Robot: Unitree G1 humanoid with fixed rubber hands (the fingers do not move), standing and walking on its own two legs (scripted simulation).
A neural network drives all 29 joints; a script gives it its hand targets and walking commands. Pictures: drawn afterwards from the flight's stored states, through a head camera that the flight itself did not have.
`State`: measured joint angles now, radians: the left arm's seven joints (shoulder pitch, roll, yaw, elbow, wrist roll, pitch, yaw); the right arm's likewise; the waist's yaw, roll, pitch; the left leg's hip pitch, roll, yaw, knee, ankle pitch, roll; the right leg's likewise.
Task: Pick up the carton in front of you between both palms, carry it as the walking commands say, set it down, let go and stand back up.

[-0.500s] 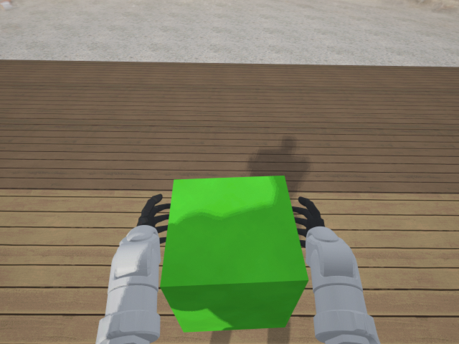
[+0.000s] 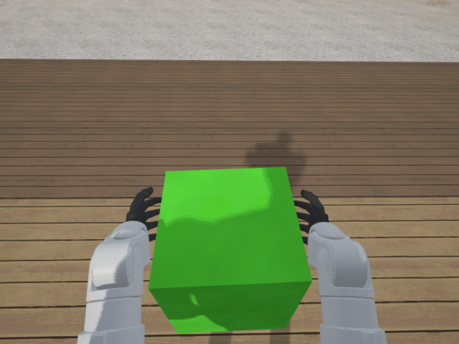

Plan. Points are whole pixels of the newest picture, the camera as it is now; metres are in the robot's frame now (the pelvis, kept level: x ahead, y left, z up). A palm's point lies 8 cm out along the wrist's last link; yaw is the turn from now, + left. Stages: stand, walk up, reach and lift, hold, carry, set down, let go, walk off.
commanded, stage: carry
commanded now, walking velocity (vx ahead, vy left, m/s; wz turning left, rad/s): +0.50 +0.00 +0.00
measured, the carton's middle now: (229, 254) +0.28 +0.01 +0.01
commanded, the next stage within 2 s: none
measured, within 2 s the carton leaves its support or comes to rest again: neither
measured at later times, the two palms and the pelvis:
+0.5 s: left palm (157, 130) +0.55 +0.17 +0.10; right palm (288, 134) +0.53 -0.13 +0.10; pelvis +0.27 +0.03 +0.01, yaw +1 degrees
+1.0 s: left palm (175, 72) +0.86 +0.17 +0.10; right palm (270, 73) +0.88 -0.13 +0.09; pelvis +0.61 +0.00 +0.02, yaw +4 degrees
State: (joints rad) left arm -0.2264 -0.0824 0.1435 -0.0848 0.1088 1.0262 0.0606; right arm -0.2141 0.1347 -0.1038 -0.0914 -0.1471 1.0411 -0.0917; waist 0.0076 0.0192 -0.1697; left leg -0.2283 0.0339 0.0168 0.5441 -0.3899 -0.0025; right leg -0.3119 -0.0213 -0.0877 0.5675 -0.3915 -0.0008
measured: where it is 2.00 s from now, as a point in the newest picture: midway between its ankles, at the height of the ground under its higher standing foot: (216, 178)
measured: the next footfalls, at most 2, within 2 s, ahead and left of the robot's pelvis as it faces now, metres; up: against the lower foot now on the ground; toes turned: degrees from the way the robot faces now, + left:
left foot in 0.24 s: +0.19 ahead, +0.11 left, +0.00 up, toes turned +11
right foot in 0.64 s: +0.56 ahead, -0.08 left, +0.00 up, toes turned -9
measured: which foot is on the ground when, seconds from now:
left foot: down 0.00-0.06, up 0.08-0.22, down 0.24-0.66, up 0.68-1.00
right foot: down 0.00-0.24, up 0.26-0.62, down 0.64-1.00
